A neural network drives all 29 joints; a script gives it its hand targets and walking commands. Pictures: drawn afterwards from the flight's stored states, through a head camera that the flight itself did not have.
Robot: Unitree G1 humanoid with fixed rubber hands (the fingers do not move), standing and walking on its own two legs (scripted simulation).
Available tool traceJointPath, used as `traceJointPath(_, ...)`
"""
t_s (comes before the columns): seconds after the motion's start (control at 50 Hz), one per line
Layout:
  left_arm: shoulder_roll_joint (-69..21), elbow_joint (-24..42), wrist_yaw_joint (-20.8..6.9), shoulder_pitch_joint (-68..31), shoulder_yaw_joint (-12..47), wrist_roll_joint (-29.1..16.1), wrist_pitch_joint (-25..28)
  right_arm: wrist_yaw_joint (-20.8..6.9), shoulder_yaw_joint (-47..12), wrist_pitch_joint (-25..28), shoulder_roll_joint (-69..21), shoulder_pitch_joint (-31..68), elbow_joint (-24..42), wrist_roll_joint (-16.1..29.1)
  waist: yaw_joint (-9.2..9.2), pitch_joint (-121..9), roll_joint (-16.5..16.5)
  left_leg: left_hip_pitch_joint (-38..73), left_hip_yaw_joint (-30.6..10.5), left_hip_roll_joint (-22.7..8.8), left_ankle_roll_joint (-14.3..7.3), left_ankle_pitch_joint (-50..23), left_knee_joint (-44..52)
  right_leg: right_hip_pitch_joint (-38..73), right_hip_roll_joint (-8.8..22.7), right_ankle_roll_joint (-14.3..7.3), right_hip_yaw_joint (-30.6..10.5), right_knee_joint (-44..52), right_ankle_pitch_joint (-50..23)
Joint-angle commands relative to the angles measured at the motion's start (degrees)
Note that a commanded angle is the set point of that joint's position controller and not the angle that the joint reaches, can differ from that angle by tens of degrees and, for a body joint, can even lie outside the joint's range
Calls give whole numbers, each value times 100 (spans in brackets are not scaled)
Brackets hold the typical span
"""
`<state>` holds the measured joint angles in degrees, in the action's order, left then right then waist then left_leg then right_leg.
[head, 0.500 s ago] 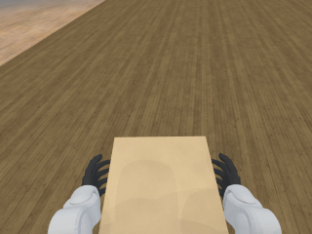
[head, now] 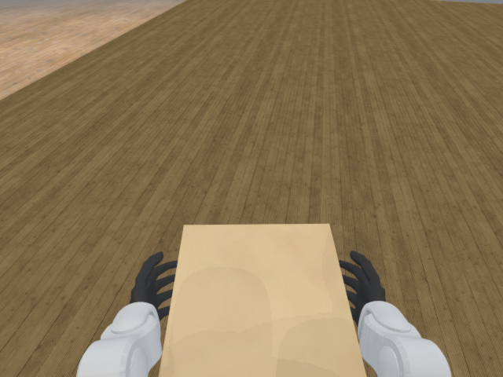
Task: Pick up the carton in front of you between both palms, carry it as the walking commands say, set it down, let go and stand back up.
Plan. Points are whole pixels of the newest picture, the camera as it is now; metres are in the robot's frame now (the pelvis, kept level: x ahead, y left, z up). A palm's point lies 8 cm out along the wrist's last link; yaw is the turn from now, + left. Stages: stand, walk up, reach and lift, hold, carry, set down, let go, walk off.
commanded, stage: carry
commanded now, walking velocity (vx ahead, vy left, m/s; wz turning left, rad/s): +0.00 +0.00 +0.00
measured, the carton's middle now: (257, 327) +0.23 +0.00 +0.02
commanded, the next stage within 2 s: none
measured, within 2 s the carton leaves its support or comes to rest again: neither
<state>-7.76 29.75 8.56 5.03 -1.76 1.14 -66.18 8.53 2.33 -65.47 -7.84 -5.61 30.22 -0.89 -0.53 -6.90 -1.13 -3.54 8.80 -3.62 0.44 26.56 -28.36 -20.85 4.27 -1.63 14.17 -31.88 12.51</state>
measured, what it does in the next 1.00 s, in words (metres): stands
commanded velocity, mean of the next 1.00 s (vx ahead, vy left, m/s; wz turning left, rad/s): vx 0.11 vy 0.00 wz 0.00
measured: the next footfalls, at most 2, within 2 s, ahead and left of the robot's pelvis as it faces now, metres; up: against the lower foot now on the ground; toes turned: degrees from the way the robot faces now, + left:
left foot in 1.44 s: +0.33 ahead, +0.15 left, +0.00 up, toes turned +7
right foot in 1.78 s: +0.45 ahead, -0.05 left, +0.00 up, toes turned +16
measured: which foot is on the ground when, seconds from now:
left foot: down 0.00-1.00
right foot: down 0.00-1.00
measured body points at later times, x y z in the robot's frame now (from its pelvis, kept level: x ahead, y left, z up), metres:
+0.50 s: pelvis -0.04 +0.01 +0.00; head -0.06 +0.01 +0.45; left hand +0.23 +0.16 +0.05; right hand +0.23 -0.14 +0.04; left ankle -0.13 +0.09 -0.73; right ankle +0.05 -0.11 -0.73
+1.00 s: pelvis -0.01 +0.01 +0.00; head -0.03 +0.00 +0.45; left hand +0.27 +0.16 +0.03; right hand +0.28 -0.14 +0.03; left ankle -0.13 +0.09 -0.73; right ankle +0.04 -0.11 -0.72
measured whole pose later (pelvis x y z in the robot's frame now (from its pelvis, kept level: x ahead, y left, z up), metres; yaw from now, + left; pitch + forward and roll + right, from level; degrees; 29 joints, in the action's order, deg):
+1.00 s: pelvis -0.01 +0.01 +0.00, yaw +0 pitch +2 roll -1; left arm -7.5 -4.8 1.7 -7.2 -7.7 11.4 -41.7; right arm 2.0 6.8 -41.3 -7.5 8.0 -5.5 -11.8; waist -0.5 -4.5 -2.2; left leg -3.3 9.0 -2.4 -1.1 24.6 -26.1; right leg -21.4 5.0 -0.2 13.5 -32.2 16.5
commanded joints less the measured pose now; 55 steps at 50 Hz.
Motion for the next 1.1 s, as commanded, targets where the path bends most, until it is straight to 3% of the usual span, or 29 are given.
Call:
traceJointPath(0.0, -3648, 408, -199, -1786, 3102, -835, 127, -336, -3200, 53, -3496, 1833, 406, 976, 28, -514, -108, -836, -347, -640, -87, -2807, 497, 1168, 546, 17, -631, 200, -1803)
traceJointPath(0.14, -3186, -249, -550, -2320, 2920, -665, 369, -629, -2924, 291, -3144, 2250, -413, 633, 41, -203, -52, -1086, -430, -586, -123, -1943, 710, 1013, 572, 57, -718, 453, -1167)
traceJointPath(0.24, -3400, -652, -831, -2692, 2905, -687, 725, -840, -2924, 665, -3354, 2659, -781, 553, 56, -338, 59, -1130, -463, -549, -196, -1554, 783, 1113, 582, 77, -713, 533, -954)
traceJointPath(0.4, -3487, -1732, -1168, -2969, 2503, -275, 1413, -1146, -2518, 1330, -3427, 2882, -1837, 154, 48, -579, 69, -1021, -447, -522, -230, -1734, 640, 1141, 624, 78, -701, 514, -1267)
traceJointPath(0.62, -3811, -3258, -1613, -3670, 2113, 31, 2831, -1597, -2199, 2740, -3761, 3672, -3305, -71, 37, -875, 74, -886, -461, -500, -244, -2092, 429, 1205, 603, 14, -677, 373, -1639)
traceJointPath(0.7, -4308, -3318, -1763, -3986, 2479, -145, 3133, -1751, -2560, 3040, -4230, 4028, -3317, 114, 40, -1064, 80, -760, -472, -486, -238, -2236, 313, 1253, 592, -23, -694, 293, -1825)
traceJointPath(0.78, -4687, -3049, -1857, -4048, 2784, -298, 3007, -1853, -2862, 2899, -4634, 4095, -3121, 286, 44, -1208, 98, -721, -462, -484, -239, -2394, 211, 1318, 598, -70, -692, 226, -2044)
traceJointPath(0.82, -4786, -2947, -1860, -3871, 2812, -330, 2849, -1865, -2867, 2738, -4783, 3895, -3109, 272, 49, -1163, 24, -665, -440, -571, -255, -1194, 635, 1296, 574, -5, -524, 405, -758)
traceJointPath(0.86, -4831, -2816, -1865, -3921, 2813, -333, 2715, -1871, -2852, 2601, -4864, 3828, -3101, 268, -1, -779, -311, -652, -947, -843, -500, 229, 1336, 775, 300, 111, -258, 269, 717)
traceJointPath(0.9, -4757, -2849, -1877, -4147, 2678, -263, 2668, -1875, -2695, 2557, -4797, 3943, -3142, 179, -60, -126, -659, -582, -1513, -1217, -749, 866, 1925, 11, 31, 210, -47, -93, 843)
traceJointPath(0.92, -4700, -2921, -1883, -4266, 2598, -216, 2671, -1873, -2613, 2558, -4737, 4030, -3164, 131, -80, 105, -737, -424, -1627, -1312, -843, 704, 1982, -338, 32, 212, -76, -205, 838)
traceJointPath(0.96, -4609, -3155, -1883, -4298, 2499, -179, 2701, -1855, -2536, 2573, -4626, 4089, -3236, 94, -93, 294, -725, 152, -1471, -1290, -909, -846, 1670, -817, 10, 153, -105, -212, 926)
traceJointPath(1.0, -4613, -3347, -1866, -4106, 2467, -192, 2746, -1826, -2541, 2596, -4585, 4040, -3306, 107, 0, -43, -645, 542, -884, -1064, -755, -2343, 903, -399, -167, 67, 55, 312, 666)
traceJointPath(1.02, -4662, -3374, -1858, -4008, 2443, -203, 2748, -1809, -2590, 2591, -4620, 3988, -3327, 119, 103, -433, -373, 69, -350, -828, -543, -3052, 274, 793, -208, -14, 55, 770, 297)
traceJointPath(1.04, -4663, -3414, -1853, -3844, 2374, -190, 2728, -1795, -2673, 2570, -4645, 3955, -3346, 134, 238, -838, 190, -1041, 50, -584, -273, -3384, -805, 2438, 200, -236, -604, 1029, 133)
traceJointPath(1.06, -4587, -3456, -1847, -3650, 2283, -134, 2706, -1802, -2756, 2533, -4717, 4000, -3184, 160, 310, -1317, 1686, -2366, 271, -4, 28, -2139, -2436, 3620, 1421, -855, -2662, 1447, -474)
traceJointPath(1.08, -4670, -3357, -1870, -3655, 2283, -129, 2724, -1840, -2855, 2564, -4837, 4044, -3056, 182, 293, -1085, 2194, -3567, -55, 343, 63, 346, -2992, 4061, 2005, -1411, -3603, 1760, -2008)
